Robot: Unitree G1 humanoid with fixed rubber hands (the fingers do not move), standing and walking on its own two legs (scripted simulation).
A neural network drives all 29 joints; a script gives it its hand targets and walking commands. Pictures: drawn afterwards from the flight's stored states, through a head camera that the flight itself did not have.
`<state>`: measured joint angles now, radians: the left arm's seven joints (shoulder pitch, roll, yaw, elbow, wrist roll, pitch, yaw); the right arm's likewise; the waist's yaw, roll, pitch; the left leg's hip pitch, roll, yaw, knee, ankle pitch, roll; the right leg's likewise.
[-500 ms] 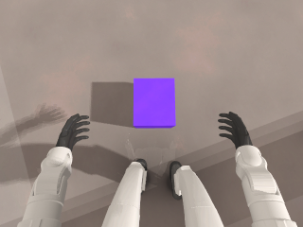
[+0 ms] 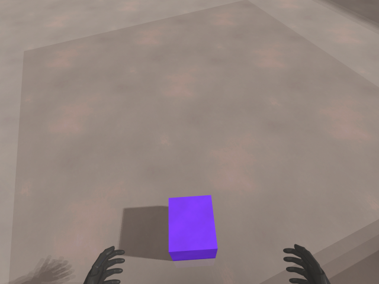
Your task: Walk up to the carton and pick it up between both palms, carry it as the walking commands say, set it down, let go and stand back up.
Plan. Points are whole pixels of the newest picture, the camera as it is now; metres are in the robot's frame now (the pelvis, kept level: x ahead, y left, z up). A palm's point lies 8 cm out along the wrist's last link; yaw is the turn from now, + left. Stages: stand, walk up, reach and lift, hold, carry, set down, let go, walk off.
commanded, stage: let go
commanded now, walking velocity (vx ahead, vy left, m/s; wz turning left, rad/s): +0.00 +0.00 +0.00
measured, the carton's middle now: (192, 228) +0.44 +0.04 -0.67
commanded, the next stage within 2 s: stand in 0.28 s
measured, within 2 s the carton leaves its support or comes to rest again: neither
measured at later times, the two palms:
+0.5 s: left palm out of the picture +0.13 +0.24 -0.09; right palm out of the picture +0.15 -0.27 -0.09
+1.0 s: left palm out of the picture -0.03 +0.24 -0.13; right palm out of the picture -0.01 -0.29 -0.13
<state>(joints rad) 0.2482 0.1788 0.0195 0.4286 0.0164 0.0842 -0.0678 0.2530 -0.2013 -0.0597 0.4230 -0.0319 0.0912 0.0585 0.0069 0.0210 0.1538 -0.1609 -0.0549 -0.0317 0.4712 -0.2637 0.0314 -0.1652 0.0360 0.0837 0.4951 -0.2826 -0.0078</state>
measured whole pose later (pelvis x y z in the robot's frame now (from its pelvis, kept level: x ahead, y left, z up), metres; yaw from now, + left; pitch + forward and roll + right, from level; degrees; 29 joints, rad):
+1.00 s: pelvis -0.04 -0.02 +0.00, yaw +2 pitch -7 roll +0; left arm 0.42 0.23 0.06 0.90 0.02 -0.03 0.01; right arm 0.39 -0.24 -0.06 0.96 -0.02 -0.03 -0.01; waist -0.01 0.00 -0.10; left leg -0.18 -0.02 -0.07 0.52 -0.22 -0.01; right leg -0.16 0.06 0.03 0.51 -0.23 -0.04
